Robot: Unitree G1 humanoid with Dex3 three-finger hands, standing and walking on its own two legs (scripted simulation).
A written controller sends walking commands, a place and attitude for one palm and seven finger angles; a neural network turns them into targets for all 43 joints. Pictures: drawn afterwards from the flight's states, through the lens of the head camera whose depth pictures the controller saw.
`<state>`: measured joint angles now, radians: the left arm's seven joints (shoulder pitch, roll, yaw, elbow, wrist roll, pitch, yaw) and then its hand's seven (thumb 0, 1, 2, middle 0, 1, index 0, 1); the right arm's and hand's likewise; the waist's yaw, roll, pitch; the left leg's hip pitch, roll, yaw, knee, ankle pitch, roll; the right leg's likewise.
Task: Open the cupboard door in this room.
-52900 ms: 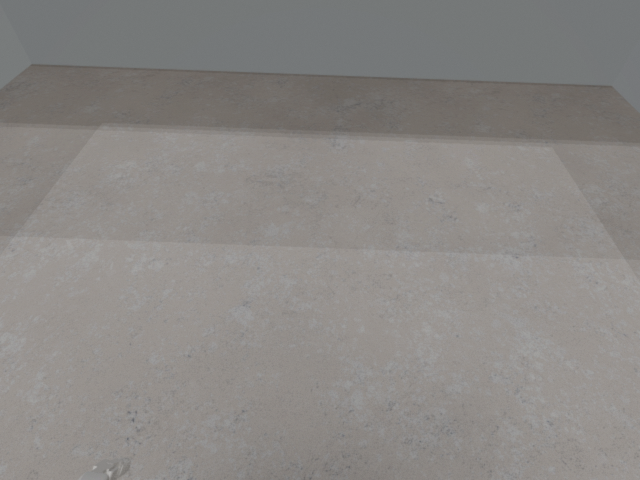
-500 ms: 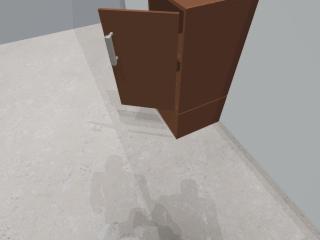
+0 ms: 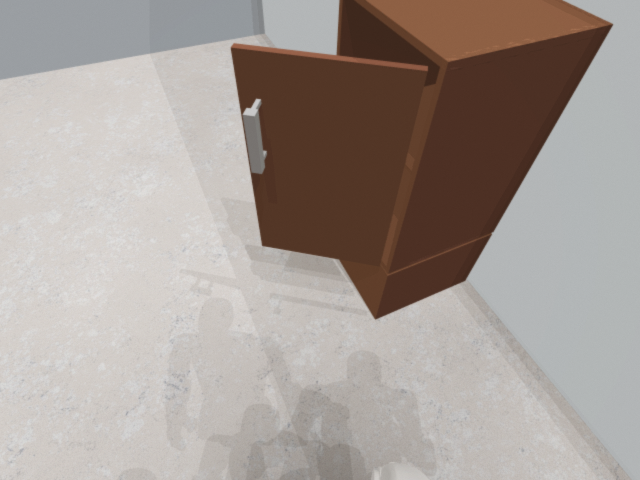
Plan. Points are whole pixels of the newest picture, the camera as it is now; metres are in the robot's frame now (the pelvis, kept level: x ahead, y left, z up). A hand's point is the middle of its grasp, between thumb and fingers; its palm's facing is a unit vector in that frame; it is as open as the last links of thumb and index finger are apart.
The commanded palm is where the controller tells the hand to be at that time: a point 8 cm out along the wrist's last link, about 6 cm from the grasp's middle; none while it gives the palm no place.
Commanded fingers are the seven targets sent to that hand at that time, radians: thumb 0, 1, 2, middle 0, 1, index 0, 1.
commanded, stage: take the last steps up to it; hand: left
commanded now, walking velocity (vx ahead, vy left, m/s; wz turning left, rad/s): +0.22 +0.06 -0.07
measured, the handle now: (257, 136) +0.74 +0.20 -0.03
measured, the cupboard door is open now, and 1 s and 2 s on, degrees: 54 54 54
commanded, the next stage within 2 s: come to a stop and stand still in 0.16 s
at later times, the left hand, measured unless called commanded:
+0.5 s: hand (208, 423) +0.22 +0.19 -0.17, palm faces +0.00 -0.97 -0.23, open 7.2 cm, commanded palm none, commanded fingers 0.00 0.90 0.90 -0.20 -0.30 -0.20 -0.30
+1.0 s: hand (216, 447) +0.18 +0.17 -0.17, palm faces -0.03 -0.96 -0.27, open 7.4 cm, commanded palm none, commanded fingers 0.00 0.90 0.90 -0.20 -0.30 -0.20 -0.30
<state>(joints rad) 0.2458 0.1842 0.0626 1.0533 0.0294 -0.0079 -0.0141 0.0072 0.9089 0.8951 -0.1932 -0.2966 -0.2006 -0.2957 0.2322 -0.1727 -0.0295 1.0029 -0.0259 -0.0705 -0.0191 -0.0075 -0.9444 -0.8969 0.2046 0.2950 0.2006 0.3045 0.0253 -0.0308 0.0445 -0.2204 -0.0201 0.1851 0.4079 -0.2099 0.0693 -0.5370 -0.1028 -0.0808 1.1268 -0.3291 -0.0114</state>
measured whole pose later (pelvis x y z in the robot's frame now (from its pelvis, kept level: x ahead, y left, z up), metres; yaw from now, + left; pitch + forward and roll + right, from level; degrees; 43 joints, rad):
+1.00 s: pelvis +0.13 -0.02 -0.01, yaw -3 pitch -1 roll +0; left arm 0.28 0.17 0.03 0.94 0.04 0.00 0.05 0.00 0.90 0.89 -0.20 -0.30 -0.20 -0.30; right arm 0.19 -0.21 -0.06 0.94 -0.01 0.04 -0.02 0.01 -0.91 -0.90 0.20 0.29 0.20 0.30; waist -0.01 0.03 0.06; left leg -0.42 0.04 0.04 0.76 -0.38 0.00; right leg -0.21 0.02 -0.03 0.59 -0.38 -0.04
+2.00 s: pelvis +0.13 -0.01 +0.00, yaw -3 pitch +1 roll -1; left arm 0.39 0.11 -0.02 1.09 0.02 -0.02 0.04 0.00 0.91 0.89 -0.19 -0.30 -0.20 -0.30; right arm 0.33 -0.11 0.02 1.12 -0.01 -0.02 -0.03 0.02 -0.92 -0.90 0.20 0.29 0.20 0.30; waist 0.00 -0.03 -0.02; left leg -0.30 -0.03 0.08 0.46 -0.18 0.07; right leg -0.17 0.02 -0.04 0.45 -0.29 -0.02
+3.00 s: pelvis +0.18 +0.06 +0.00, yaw -6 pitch -1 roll -2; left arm 0.28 0.16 0.04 1.04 0.02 0.04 0.05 0.00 0.91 0.90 -0.19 -0.30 -0.20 -0.30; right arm 0.29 -0.12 0.00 1.08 -0.01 -0.01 -0.06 0.01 -0.93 -0.90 0.20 0.30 0.20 0.30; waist 0.00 -0.03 0.04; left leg -0.11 -0.10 0.15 0.30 -0.20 0.15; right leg -0.29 -0.02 -0.02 0.74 -0.40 0.02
